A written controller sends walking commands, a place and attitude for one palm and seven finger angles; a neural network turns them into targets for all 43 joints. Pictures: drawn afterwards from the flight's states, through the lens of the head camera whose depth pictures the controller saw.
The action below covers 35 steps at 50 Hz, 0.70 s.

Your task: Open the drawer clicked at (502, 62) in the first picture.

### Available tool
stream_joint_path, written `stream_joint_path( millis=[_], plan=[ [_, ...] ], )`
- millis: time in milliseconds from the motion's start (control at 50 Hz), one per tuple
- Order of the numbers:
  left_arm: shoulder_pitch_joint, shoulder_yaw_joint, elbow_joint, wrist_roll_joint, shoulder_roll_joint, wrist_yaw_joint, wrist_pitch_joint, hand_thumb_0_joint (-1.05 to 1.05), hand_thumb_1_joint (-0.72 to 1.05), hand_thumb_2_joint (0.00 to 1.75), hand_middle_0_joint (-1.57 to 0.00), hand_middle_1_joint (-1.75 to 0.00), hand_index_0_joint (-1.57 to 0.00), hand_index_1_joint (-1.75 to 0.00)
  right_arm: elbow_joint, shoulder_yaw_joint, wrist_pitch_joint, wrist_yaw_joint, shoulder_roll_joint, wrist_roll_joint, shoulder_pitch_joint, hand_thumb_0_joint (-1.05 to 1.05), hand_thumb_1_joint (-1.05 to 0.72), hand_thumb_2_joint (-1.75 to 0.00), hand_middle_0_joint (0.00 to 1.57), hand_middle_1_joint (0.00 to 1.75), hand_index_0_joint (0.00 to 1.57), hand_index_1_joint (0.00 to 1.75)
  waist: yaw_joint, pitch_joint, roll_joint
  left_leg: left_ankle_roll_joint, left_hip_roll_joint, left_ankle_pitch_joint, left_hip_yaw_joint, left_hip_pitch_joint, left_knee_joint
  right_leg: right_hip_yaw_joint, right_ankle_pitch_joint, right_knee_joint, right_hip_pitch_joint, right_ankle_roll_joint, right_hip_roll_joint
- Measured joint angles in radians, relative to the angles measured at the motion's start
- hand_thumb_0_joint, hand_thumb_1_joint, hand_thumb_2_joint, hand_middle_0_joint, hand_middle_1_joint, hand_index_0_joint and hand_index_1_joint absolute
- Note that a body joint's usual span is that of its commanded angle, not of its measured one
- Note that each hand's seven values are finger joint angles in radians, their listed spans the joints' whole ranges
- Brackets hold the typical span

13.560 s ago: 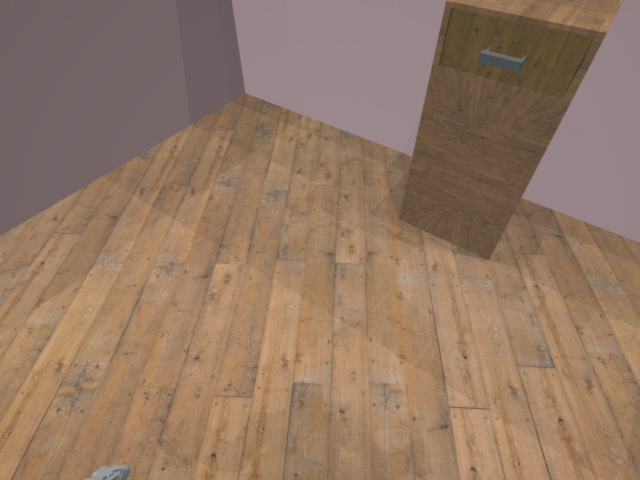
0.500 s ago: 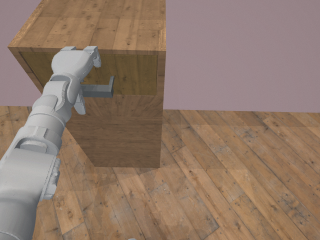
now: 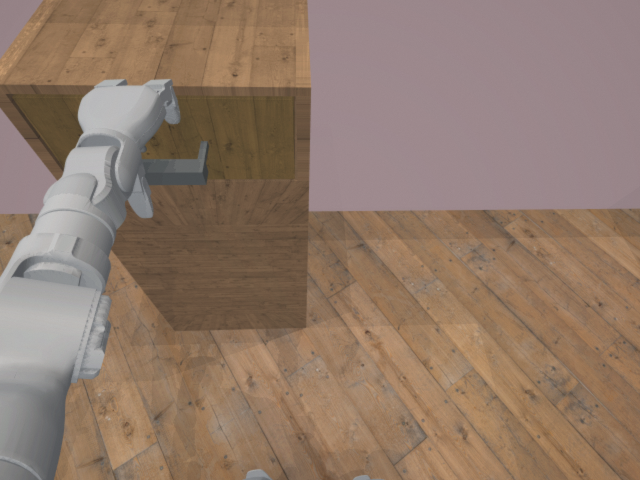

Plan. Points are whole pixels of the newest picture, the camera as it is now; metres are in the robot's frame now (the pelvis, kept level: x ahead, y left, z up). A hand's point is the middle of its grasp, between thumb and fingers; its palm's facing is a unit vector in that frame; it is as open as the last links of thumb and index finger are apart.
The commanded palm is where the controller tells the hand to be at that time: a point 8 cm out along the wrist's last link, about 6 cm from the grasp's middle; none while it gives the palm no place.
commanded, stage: move the hooked fingers above the handle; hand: left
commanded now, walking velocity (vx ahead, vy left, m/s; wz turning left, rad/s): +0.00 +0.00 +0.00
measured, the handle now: (167, 160) +0.56 +0.18 +0.05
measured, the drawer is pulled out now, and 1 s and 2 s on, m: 0.00 0.00 0.00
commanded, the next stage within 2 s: lower the fingers behind the handle in 1.64 s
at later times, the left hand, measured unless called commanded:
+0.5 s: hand (142, 148) +0.52 +0.19 +0.10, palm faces -0.01 -0.04 -1.00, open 13.4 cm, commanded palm +0.51 +0.21 +0.15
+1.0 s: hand (121, 154) +0.52 +0.21 +0.10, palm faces -0.04 -0.03 -1.00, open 13.7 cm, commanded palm +0.51 +0.20 +0.16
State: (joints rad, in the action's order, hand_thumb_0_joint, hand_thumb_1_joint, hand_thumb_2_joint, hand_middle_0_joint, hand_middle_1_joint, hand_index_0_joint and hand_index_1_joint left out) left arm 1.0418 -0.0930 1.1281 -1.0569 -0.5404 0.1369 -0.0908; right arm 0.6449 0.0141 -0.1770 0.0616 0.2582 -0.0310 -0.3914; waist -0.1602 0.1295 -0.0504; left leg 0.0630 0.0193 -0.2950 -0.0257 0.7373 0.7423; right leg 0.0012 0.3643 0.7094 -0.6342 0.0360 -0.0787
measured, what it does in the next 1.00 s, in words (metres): stands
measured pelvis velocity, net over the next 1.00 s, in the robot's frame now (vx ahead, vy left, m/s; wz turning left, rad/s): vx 0.01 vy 0.01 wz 0.00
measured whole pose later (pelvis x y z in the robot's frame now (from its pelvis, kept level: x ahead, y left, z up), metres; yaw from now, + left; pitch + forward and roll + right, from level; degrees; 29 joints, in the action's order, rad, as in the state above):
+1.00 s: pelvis +0.01 +0.01 +0.00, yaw +0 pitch +16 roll -2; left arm 0.96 -0.10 1.02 -1.03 -0.54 0.11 -0.06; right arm 0.66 0.05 -0.19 0.04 0.26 -0.02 -0.41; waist -0.12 0.13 -0.05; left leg 0.07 0.03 -0.31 -0.03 0.70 0.73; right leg 0.00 0.37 0.68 -0.59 0.03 -0.07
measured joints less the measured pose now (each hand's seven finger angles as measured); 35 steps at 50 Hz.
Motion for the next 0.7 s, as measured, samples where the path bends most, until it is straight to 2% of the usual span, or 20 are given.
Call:
stream_joint_path(
  millis=[260,480,700],
  plan=[
    [0.021,0.007,0.012,-0.01,-0.004,0.03,0.004,0.0,-0.49,0.3,-0.35,-1.23,-0.4,-1.23,0.01,0.002,0.015,0.002,0.007,-0.001,-0.03,0.0,-0.91,-0.9,0.21,0.3,0.21,0.3,-0.005,0.0,-0.004,0.003,-0.003,0.001,-0.002,0.038,0.022,0.0,-0.002,0.021,-0.038,-0.003,-0.002],
    [0.02,0.018,0.012,-0.019,-0.003,0.022,0.012,0.0,-0.49,0.3,-0.35,-1.23,-0.39,-1.23,-0.003,-0.004,0.02,0.004,0.002,0.0,-0.014,0.0,-0.91,-0.9,0.21,0.3,0.21,0.3,-0.01,0.002,-0.005,0.007,-0.004,0.002,-0.008,0.04,0.024,0.006,-0.005,0.022,-0.041,-0.007,-0.003],
    [-0.018,0.039,-0.022,-0.016,-0.003,0.02,-0.01,0.0,-0.49,0.3,-0.35,-1.24,-0.38,-1.22,-0.009,-0.004,0.009,0.005,0.0,0.003,-0.006,0.0,-0.91,-0.9,0.21,0.3,0.21,0.3,0.0,0.003,-0.007,0.011,-0.004,-0.004,-0.017,0.023,0.016,0.016,-0.003,0.013,-0.026,-0.011,-0.002]
  ],
)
